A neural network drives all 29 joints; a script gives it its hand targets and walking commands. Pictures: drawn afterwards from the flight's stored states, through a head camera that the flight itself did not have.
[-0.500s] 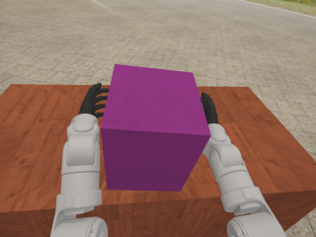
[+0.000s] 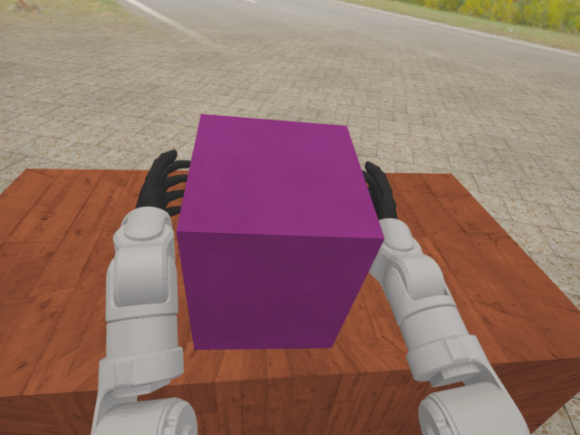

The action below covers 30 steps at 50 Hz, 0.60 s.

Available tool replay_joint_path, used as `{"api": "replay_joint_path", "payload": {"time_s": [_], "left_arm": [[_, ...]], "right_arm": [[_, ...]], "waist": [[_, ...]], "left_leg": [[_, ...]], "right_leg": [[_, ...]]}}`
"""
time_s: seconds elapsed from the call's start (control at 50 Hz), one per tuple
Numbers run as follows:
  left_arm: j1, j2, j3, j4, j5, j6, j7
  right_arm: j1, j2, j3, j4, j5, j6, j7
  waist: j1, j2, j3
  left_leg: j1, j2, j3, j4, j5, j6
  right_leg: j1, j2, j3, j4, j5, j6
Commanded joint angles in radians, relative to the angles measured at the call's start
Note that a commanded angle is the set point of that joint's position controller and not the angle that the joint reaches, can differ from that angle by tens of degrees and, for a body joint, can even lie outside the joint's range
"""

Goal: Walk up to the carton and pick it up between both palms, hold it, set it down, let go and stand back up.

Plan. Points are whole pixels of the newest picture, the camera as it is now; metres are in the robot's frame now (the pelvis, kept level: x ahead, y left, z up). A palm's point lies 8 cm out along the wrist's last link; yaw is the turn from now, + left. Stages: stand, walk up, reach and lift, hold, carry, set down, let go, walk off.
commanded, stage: hold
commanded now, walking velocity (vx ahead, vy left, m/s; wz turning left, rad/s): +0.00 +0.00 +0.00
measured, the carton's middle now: (270, 238) +0.36 +0.01 +0.16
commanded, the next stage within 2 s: none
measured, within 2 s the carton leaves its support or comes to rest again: neither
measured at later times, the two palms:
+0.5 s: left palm (160, 205) +0.35 +0.15 +0.22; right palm (384, 216) +0.35 -0.14 +0.20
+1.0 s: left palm (160, 205) +0.35 +0.15 +0.22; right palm (385, 218) +0.35 -0.14 +0.20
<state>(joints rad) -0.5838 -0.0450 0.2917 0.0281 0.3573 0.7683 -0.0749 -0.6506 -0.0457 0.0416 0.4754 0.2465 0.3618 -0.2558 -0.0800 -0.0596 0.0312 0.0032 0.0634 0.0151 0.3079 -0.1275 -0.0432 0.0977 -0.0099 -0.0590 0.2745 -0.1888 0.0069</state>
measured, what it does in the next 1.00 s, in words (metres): stands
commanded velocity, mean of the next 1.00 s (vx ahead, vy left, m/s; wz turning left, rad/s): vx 0.00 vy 0.00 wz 0.00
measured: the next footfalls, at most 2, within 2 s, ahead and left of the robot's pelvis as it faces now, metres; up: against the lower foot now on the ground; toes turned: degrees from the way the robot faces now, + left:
none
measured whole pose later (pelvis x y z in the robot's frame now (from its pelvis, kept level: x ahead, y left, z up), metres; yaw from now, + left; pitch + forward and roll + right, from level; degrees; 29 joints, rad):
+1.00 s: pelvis +0.00 +0.00 +0.00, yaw +0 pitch -10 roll +0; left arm -0.60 -0.05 0.30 0.02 0.37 0.79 -0.09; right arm -0.65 -0.04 0.03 0.44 0.22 0.39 -0.25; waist -0.09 -0.05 0.03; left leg 0.01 0.06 0.02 0.30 -0.12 -0.04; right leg 0.10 -0.01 -0.06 0.27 -0.19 0.00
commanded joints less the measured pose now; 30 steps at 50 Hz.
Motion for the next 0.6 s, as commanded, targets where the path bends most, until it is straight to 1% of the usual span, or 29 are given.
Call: {"api": "replay_joint_path", "payload": {"time_s": [0.0,0.06,0.14,0.16,0.18,0.24,0.3,0.38,0.42,0.5,0.58], "left_arm": [[-0.616,-0.493,-0.472,-0.04,-0.148,-0.033,-0.133],[-0.636,-0.492,-0.458,-0.017,-0.146,-0.033,-0.137],[-0.645,-0.497,-0.448,0.015,-0.151,-0.042,-0.135],[-0.64,-0.494,-0.443,0.02,-0.152,-0.044,-0.134],[-0.64,-0.499,-0.449,0.008,-0.155,-0.049,-0.132],[-0.614,-0.499,-0.451,-0.01,-0.157,-0.056,-0.128],[-0.571,-0.483,-0.44,-0.029,-0.144,-0.053,-0.132],[-0.555,-0.467,-0.424,-0.046,-0.125,-0.034,-0.146],[-0.558,-0.473,-0.432,-0.061,-0.125,-0.028,-0.15],[-0.591,-0.493,-0.473,-0.096,-0.142,-0.029,-0.146],[-0.594,-0.497,-0.496,-0.093,-0.154,-0.031,-0.14]], "right_arm": [[-0.818,0.523,0.27,-0.31,0.032,-0.06,0.127],[-0.833,0.521,0.239,-0.285,0.007,-0.059,0.136],[-0.863,0.52,0.226,-0.28,-0.006,-0.072,0.143],[-0.869,0.522,0.232,-0.287,-0.004,-0.076,0.143],[-0.871,0.527,0.239,-0.293,0.0,-0.081,0.142],[-0.872,0.534,0.289,-0.326,0.028,-0.09,0.133],[-0.832,0.528,0.327,-0.33,0.055,-0.083,0.118],[-0.801,0.524,0.334,-0.325,0.066,-0.068,0.11],[-0.801,0.526,0.334,-0.338,0.07,-0.065,0.112],[-0.809,0.527,0.32,-0.36,0.07,-0.066,0.119],[-0.806,0.518,0.302,-0.365,0.057,-0.064,0.119]], "waist": [[-0.014,0.082,-0.274],[-0.017,0.072,-0.286],[-0.02,0.075,-0.336],[-0.017,0.071,-0.353],[-0.018,0.075,-0.374],[-0.006,0.068,-0.424],[-0.002,0.066,-0.4],[0.002,0.058,-0.325],[0.005,0.066,-0.306],[-0.011,0.097,-0.313],[-0.031,0.1,-0.323]], "left_leg": [[0.151,-0.092,0.053,-0.031,0.102,0.02],[0.137,-0.087,0.055,-0.045,0.057,0.028],[0.151,-0.089,0.055,-0.033,0.073,0.029],[0.157,-0.091,0.055,-0.028,0.087,0.03],[0.168,-0.092,0.053,-0.018,0.12,0.027],[0.211,-0.1,0.048,0.018,0.233,0.022],[0.225,-0.107,0.044,0.035,0.306,0.017],[0.202,-0.107,0.047,0.016,0.278,0.019],[0.195,-0.105,0.049,0.01,0.27,0.017],[0.2,-0.099,0.05,0.01,0.258,0.005],[0.206,-0.097,0.047,0.011,0.237,0.0]], "right_leg": [[-0.117,0.069,-0.042,-0.052,0.053,0.031],[-0.119,0.067,-0.045,-0.053,0.017,0.031],[-0.113,0.067,-0.045,-0.049,0.035,0.033],[-0.106,0.067,-0.046,-0.048,0.05,0.035],[-0.098,0.07,-0.047,-0.042,0.08,0.036],[-0.059,0.077,-0.047,-0.031,0.191,0.043],[-0.03,0.079,-0.044,-0.022,0.282,0.051],[-0.031,0.078,-0.045,-0.029,0.259,0.05],[-0.041,0.078,-0.043,-0.033,0.241,0.045],[-0.064,0.078,-0.045,-0.037,0.2,0.036],[-0.082,0.077,-0.047,-0.039,0.18,0.034]]}}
